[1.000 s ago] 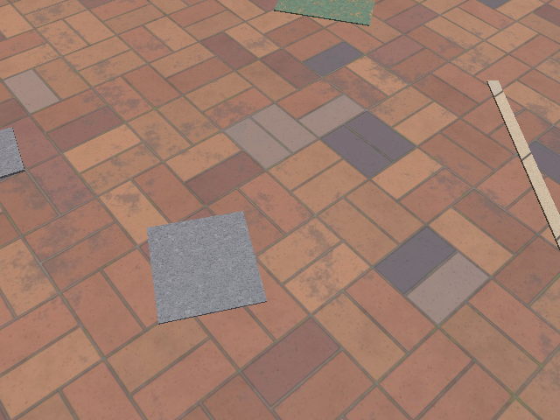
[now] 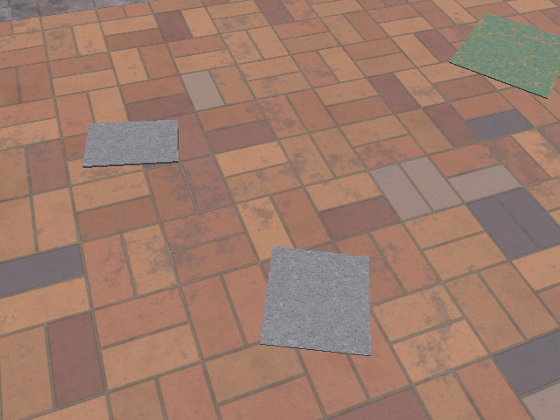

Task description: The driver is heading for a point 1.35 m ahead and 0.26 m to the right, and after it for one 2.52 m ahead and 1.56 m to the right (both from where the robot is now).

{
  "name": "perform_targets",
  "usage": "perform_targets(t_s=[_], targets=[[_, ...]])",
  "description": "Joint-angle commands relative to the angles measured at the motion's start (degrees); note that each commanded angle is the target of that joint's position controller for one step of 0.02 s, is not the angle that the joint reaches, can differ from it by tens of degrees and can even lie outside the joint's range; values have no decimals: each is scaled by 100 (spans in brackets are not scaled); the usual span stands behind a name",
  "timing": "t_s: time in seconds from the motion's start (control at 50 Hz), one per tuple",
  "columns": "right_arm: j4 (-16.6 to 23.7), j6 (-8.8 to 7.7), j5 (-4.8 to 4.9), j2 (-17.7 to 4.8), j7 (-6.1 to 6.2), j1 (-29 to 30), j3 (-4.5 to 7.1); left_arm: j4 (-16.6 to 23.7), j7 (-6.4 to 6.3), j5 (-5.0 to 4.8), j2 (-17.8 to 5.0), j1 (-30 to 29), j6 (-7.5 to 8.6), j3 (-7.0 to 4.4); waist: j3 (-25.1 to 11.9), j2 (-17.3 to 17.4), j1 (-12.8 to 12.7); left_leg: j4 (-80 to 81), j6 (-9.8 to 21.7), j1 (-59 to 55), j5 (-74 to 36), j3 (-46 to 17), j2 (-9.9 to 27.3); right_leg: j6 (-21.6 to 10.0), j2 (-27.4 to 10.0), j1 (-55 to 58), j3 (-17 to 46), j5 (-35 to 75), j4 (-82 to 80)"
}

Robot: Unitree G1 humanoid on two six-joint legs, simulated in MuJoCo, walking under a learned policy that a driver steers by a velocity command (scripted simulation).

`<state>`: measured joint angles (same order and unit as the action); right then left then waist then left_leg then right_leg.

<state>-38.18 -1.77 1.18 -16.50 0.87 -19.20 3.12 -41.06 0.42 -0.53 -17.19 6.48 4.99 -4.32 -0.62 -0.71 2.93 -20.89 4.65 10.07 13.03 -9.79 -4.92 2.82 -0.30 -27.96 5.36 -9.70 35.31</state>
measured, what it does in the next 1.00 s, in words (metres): walks ahead: right foot, then left foot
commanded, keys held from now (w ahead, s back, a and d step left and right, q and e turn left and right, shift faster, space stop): w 0.08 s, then no key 0.22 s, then e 0.70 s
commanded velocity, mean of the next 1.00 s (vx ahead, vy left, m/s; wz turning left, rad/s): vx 0.13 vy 0.00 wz -0.17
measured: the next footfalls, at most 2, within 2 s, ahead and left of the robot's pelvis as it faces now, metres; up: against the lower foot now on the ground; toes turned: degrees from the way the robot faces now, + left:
right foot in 0.14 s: +0.15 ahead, -0.14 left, +0.00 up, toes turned +6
left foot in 0.52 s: +0.23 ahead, +0.09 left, +0.00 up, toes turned -2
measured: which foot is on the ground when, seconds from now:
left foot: down 0.00-0.16, up 0.18-0.50, down 0.52-0.90, up 0.92-1.00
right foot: up 0.00-0.12, down 0.14-0.54, up 0.56-0.88, down 0.90-1.00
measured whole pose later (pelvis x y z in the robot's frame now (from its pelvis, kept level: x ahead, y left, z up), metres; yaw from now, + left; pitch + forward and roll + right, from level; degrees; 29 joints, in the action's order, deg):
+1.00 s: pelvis +0.16 -0.07 -0.02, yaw -15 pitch +2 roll +2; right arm -39.0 1.2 -0.2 -18.2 2.3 -7.6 4.9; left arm -36.0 0.7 0.5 -17.3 11.2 -0.9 -3.5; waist 3.4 2.4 -0.2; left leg -60.8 -2.9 27.7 29.6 -0.3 1.9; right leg -3.4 1.6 -19.2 0.5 -15.7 33.2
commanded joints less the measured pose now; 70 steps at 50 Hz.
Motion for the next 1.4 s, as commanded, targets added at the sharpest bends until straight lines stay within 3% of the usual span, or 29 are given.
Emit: perform_targets(t_s=[0.02,0.08,0.12,0.14,0.16,0.18,0.2,0.28,0.36,0.44,0.5,0.52,0.54,0.56,0.58,0.6,0.64,0.72,0.8,0.86,0.88,0.9,0.92,0.94,0.96,1.0,1.24,1.32,1.4], targets=[[301,-76,18,-991,-4,-23,283,546,75,-36,-420,-685,225,-52,81,835,136,700,884,-37,811,-1542,1430,-70,75,-3,-149,109,-379],[245,-68,7,-886,-60,-6,230,540,97,-58,-484,-495,305,-70,94,889,-19,475,774,44,648,-1669,1408,-289,84,674,-282,108,-806],[272,-41,-30,-606,-47,125,134,441,40,81,-554,29,329,-120,-96,873,-369,-207,459,171,-402,-1466,1035,-471,-4,1644,-294,393,-1285],[378,-58,-97,-343,-26,265,41,427,-13,188,-772,524,329,-169,-561,505,-596,-1193,168,486,-670,-1060,720,-736,-636,2540,281,800,-1264],[515,-105,-77,-173,35,-49,-27,342,-29,295,-1367,918,268,-302,-918,-852,-466,-2662,-256,1837,236,-207,-17,-1498,-1559,3725,1754,1426,-1331],[500,-122,-72,-555,81,-133,53,180,21,154,-1171,1288,203,-307,-828,-1429,-599,-3886,-530,2706,2277,-53,-119,-2078,-2291,3791,2968,1720,-1676],[374,-94,-26,-880,73,-155,166,184,40,28,-809,1167,181,-182,-432,-838,-520,-4536,-590,2956,2199,-237,107,-2039,-2273,3408,2618,1840,-1595],[293,104,-150,-493,10,172,117,246,62,93,-312,297,80,69,-139,-477,-167,-3899,-803,2229,1058,336,616,-1489,-1261,2186,694,3225,-1742],[402,97,-179,-103,31,593,-24,34,10,78,-614,265,-36,32,-364,-743,-229,-2242,-905,1092,474,772,551,-1496,-901,1752,216,4009,-1636],[535,152,-101,-414,102,971,92,-27,-12,-89,-998,465,-221,-75,-336,-724,-389,-1470,-799,980,145,784,345,-1529,-1070,2043,763,3230,-1431],[572,122,-105,-465,125,919,164,24,-77,-201,-901,295,-331,-56,-216,-626,-163,-172,-531,311,-665,741,323,-1255,-892,1827,1137,1978,-1121],[602,94,-168,-685,157,785,230,63,-97,-158,-743,346,-323,-12,-391,-427,-132,-87,-351,-389,-1506,432,762,-983,-704,1441,1118,1350,-848],[664,115,-259,-1060,222,494,322,179,-85,-9,-396,410,-290,92,-774,362,-143,-347,54,-1274,-3081,-225,1737,-659,-260,749,714,25,17],[532,183,-267,-1166,198,375,371,210,-106,-57,-216,764,-288,137,-932,1622,-241,-274,917,-1553,-3686,-1124,2602,-335,375,-120,-128,-2027,857],[569,170,-269,-817,170,294,297,176,-114,-84,-609,619,-337,23,-806,1501,7,-60,1333,-1428,-3800,-1439,2882,-85,252,-520,-177,-3114,2185],[590,138,-267,-655,151,450,231,137,-109,-115,-834,651,-409,-96,-669,1096,-81,-65,1239,-1225,-3620,-1068,2705,-2,132,-701,-70,-2925,2973],[659,87,-136,-580,116,1103,215,57,-157,-88,-698,809,-618,-118,-370,774,-359,13,862,-705,-3066,-261,2264,178,-84,-633,-73,-2262,2930],[568,126,-196,-744,134,1326,293,331,-98,-72,-369,565,-745,-20,-320,988,-334,167,844,-161,-2876,542,2030,298,-143,5,-523,-1573,2070],[461,161,-111,-954,126,1290,370,640,58,-59,-492,363,-763,-40,-495,1059,-220,43,810,-234,-2554,676,2257,61,-192,542,-721,-1161,1001],[387,158,32,-1000,101,1399,384,656,129,-50,-545,675,-787,-127,-471,951,-451,-436,447,17,-1733,909,2206,-280,10,1245,-1016,-374,-190],[282,152,34,-848,88,1190,351,609,94,-18,-639,859,-781,-190,-460,720,-482,-882,125,340,-1060,1153,1986,-450,145,1737,-935,66,-641],[228,155,-116,-575,57,924,283,657,9,-7,-1080,1001,-753,-324,-385,-396,-403,-2102,-420,1263,149,1729,1493,-789,-540,2444,171,1579,-1148],[605,167,-324,-351,77,1224,165,911,-47,113,-1752,947,-690,-427,-260,-1877,-396,-3706,-900,2831,2637,1683,591,-1971,-2114,2665,2479,2883,-1497],[650,157,-212,-615,131,1665,250,905,7,275,-1517,1132,-549,-360,-639,-1174,-819,-4667,-849,2896,2760,712,522,-2454,-2251,2445,2680,2455,-1685],[605,179,-96,-730,148,1632,290,884,18,255,-1346,894,-444,-285,-444,-889,-619,-4904,-747,2964,2271,545,627,-2200,-1944,2306,2157,2067,-1663],[396,221,-168,-826,224,1413,359,931,-42,17,-1008,346,-433,-190,-284,-523,-357,-4631,-735,2936,1379,473,765,-1642,-1419,2174,1554,1647,-1560],[248,166,-88,-487,83,1426,230,949,-210,78,-933,368,-614,-119,-389,-755,-489,-2664,-983,1782,717,556,518,-1633,-1002,1950,1656,925,-1477],[254,41,-25,-500,-46,1359,191,812,-133,55,-840,498,-603,-44,-222,-899,-591,-1898,-775,1261,980,822,488,-1663,-928,1615,2045,-1832,-1881],[11,-195,23,-331,-166,925,110,674,-95,59,-752,503,-503,37,30,-590,-337,-436,-275,73,355,1039,362,-1391,-739,1028,1817,-2507,-1670]])
Velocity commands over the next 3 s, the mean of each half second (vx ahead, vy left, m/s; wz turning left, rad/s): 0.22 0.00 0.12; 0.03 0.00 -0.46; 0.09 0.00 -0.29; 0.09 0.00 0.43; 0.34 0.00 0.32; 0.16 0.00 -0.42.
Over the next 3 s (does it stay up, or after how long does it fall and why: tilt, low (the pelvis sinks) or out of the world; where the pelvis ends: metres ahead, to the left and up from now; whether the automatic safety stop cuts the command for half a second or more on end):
stays up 0.58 -0.03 -0.02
